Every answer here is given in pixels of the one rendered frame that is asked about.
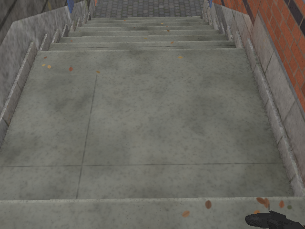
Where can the robot right hand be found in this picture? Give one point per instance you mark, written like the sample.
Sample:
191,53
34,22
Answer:
272,220

